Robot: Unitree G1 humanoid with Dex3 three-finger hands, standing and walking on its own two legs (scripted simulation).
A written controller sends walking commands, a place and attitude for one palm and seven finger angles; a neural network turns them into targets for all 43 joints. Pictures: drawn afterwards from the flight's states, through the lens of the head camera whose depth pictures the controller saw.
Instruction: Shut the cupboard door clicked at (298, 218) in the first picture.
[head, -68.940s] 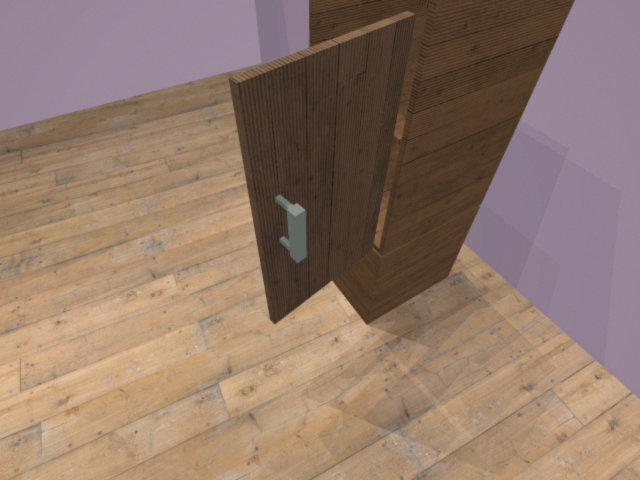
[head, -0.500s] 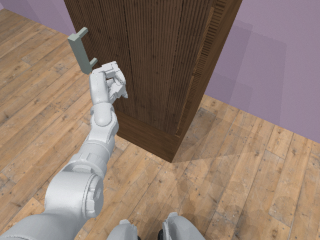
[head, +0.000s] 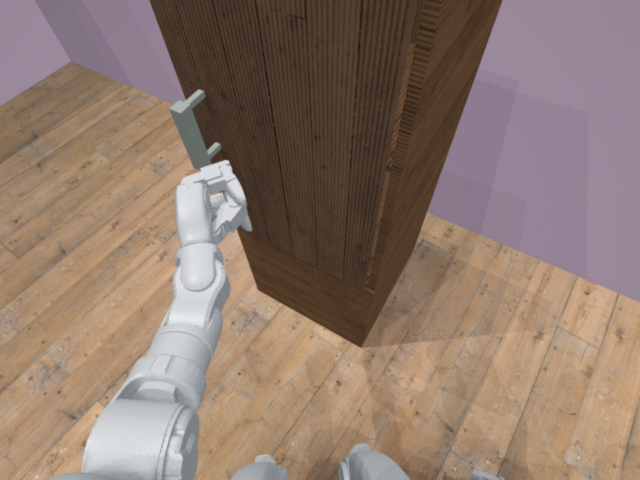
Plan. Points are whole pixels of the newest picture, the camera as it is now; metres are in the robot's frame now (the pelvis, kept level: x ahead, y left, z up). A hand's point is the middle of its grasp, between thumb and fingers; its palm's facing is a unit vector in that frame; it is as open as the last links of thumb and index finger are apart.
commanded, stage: draw the hand back to the body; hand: left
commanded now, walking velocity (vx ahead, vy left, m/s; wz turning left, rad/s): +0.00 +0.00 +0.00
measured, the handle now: (200, 131) +0.62 +0.16 +0.04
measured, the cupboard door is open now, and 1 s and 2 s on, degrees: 1 1 1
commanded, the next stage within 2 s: step back with the hand held close in 1.38 s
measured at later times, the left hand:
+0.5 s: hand (104, 283) +0.30 +0.18 +0.15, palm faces +0.11 -0.97 -0.20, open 3.1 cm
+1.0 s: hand out of the picture +0.21 +0.32 +0.22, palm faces +0.45 -0.80 -0.39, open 6.1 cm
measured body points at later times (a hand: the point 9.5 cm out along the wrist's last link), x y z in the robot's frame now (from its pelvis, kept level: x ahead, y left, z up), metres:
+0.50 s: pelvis +0.02 +0.02 +0.06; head +0.01 +0.00 +0.51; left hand +0.29 +0.24 +0.16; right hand +0.22 -0.21 -0.02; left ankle +0.00 +0.10 -0.67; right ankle +0.01 -0.05 -0.67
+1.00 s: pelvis +0.03 +0.06 +0.07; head +0.01 +0.04 +0.52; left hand +0.18 +0.36 +0.24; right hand +0.21 -0.15 -0.02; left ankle +0.00 +0.10 -0.67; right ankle +0.01 -0.05 -0.67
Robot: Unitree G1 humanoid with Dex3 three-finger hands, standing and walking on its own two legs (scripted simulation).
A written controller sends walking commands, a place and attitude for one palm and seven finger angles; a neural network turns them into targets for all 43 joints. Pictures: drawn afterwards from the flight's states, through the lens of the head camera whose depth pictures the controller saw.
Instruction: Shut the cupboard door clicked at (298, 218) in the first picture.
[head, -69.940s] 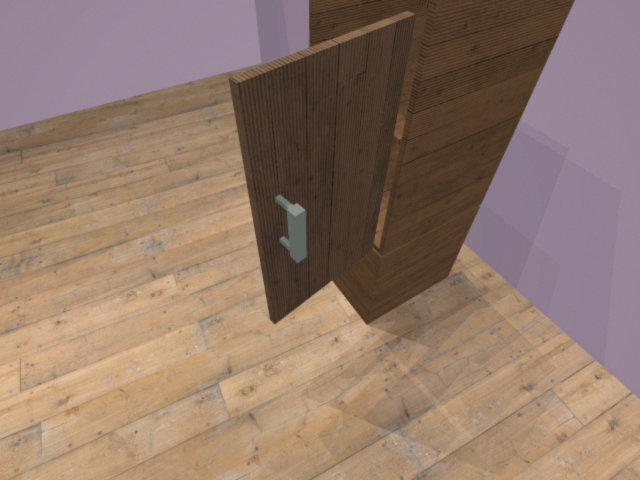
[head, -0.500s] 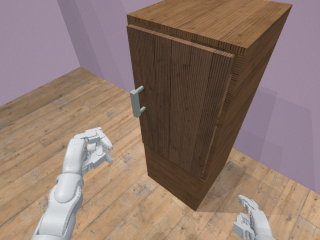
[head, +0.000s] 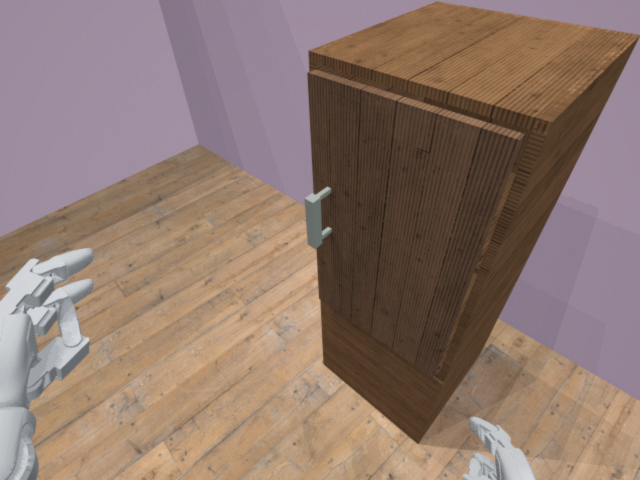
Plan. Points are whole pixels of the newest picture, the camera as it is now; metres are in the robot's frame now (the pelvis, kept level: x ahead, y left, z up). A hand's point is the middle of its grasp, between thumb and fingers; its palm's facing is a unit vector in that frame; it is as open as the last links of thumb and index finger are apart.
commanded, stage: draw the hand back to the body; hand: left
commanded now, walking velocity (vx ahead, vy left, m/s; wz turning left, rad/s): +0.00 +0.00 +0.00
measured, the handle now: (320, 217) +0.60 +0.07 -0.02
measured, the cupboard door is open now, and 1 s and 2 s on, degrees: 1 1 1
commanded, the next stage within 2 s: step back with the hand held close in 0.38 s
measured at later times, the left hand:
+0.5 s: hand (75, 350) +0.18 +0.25 +0.16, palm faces +0.44 -0.81 -0.38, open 7.4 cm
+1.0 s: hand (66, 370) +0.16 +0.25 +0.16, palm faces +0.38 -0.79 -0.47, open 7.4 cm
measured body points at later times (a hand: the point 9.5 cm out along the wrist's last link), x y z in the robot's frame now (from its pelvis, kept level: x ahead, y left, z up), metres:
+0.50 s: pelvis -0.01 -0.01 +0.00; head -0.04 -0.03 +0.45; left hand +0.15 +0.29 +0.18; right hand +0.17 -0.22 -0.08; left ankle -0.02 +0.05 -0.74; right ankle -0.02 -0.11 -0.74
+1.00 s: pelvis -0.04 -0.01 -0.01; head -0.04 -0.01 +0.44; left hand +0.14 +0.29 +0.18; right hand +0.12 -0.26 -0.09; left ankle -0.02 +0.05 -0.74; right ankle -0.02 -0.11 -0.74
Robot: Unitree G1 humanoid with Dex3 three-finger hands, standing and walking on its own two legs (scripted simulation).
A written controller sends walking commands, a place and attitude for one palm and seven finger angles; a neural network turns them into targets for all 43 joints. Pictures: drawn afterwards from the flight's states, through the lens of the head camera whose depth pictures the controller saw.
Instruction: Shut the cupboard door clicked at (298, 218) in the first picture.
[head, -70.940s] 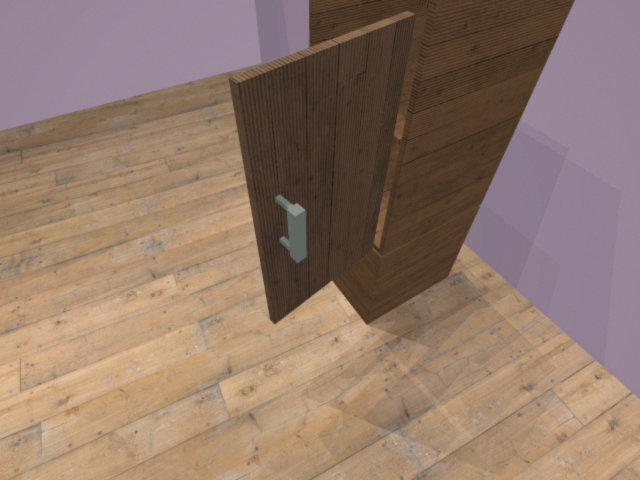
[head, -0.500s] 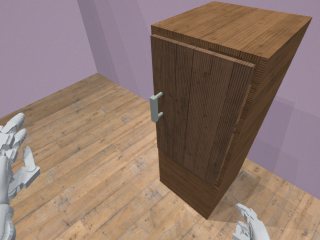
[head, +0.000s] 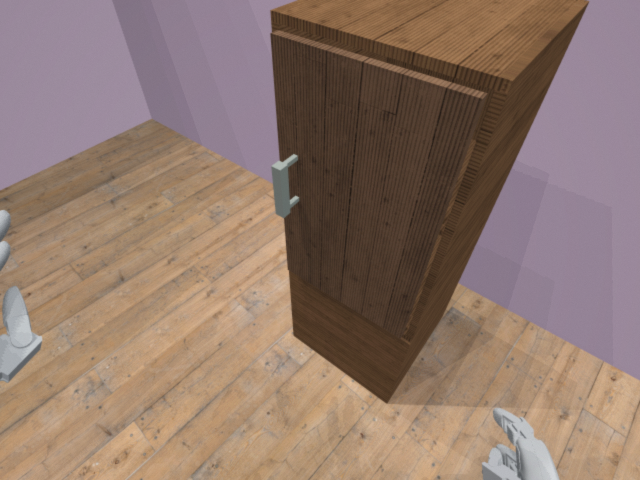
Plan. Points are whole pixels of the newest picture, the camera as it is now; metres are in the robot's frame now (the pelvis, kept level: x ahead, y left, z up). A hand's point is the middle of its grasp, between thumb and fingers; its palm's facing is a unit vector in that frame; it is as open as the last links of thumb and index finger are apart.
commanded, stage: step back with the hand held close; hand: left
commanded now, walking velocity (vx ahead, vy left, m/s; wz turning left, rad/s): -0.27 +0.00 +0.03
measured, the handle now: (287, 185) +0.64 +0.10 -0.01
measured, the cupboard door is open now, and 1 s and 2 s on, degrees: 1 1 1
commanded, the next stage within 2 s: stop stepping back and stand still in 1.92 s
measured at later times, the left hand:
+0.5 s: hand (0, 378) +0.17 +0.28 +0.17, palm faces +0.45 -0.77 -0.44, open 7.4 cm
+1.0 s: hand out of the picture +0.15 +0.27 +0.17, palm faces +0.47 -0.76 -0.44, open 7.4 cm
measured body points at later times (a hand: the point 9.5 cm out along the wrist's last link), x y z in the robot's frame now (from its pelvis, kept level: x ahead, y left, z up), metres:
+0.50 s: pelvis -0.04 +0.01 -0.01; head -0.03 +0.03 +0.44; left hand +0.14 +0.31 +0.19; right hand +0.11 -0.24 -0.09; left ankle +0.02 +0.05 -0.73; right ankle +0.03 -0.10 -0.73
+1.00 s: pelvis -0.05 +0.00 -0.02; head -0.04 +0.03 +0.43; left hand +0.12 +0.31 +0.20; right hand +0.10 -0.25 -0.09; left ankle +0.02 +0.05 -0.73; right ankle +0.03 -0.10 -0.73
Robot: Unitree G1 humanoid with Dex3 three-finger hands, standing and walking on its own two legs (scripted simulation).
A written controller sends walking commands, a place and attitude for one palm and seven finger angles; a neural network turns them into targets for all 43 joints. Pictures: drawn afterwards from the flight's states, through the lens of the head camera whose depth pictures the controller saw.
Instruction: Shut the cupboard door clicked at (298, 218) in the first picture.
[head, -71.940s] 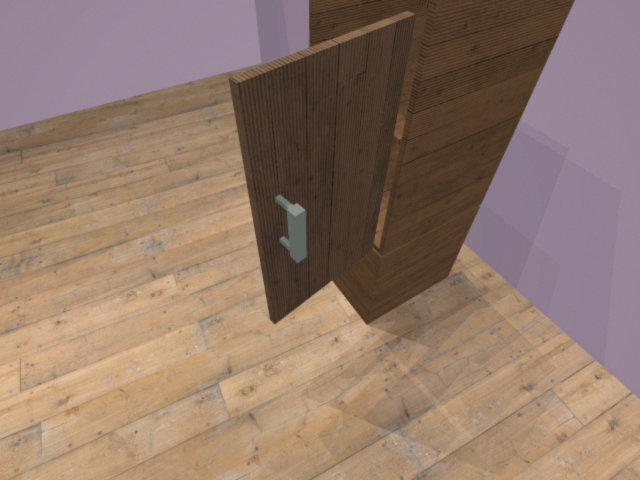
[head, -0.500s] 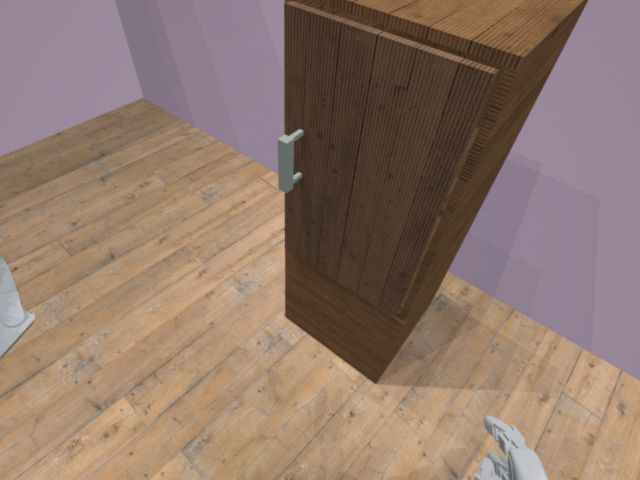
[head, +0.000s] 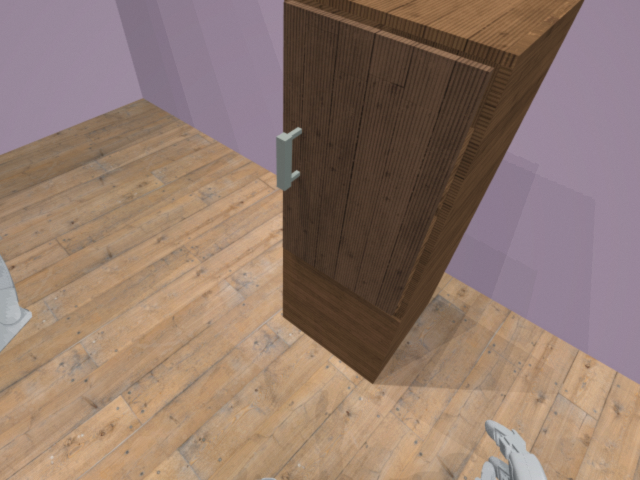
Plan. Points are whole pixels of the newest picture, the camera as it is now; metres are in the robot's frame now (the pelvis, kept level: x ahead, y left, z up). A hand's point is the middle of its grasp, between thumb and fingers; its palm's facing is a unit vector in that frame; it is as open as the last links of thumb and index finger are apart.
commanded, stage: step back with the hand held close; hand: left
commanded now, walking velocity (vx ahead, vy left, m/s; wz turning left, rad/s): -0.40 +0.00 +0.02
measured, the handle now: (290, 158) +0.69 +0.09 +0.01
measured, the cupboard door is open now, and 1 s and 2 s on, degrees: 1 1 1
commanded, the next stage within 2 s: stop stepping back and stand still in 0.92 s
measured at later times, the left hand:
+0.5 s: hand out of the picture +0.19 +0.29 +0.20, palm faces +0.49 -0.77 -0.42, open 7.4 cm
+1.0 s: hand out of the picture +0.05 +0.23 +0.21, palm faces +0.47 -0.77 -0.44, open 7.4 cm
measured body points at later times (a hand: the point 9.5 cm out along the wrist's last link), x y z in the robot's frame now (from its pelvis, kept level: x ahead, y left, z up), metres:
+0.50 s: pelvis +0.01 +0.01 +0.02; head +0.01 +0.05 +0.47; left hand +0.16 +0.33 +0.22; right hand +0.17 -0.23 -0.05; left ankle +0.07 +0.05 -0.71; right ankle -0.06 -0.13 -0.68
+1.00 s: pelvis -0.12 -0.04 +0.03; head -0.15 -0.02 +0.48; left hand +0.02 +0.27 +0.23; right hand +0.03 -0.29 -0.05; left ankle -0.07 +0.08 -0.66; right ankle -0.17 -0.12 -0.71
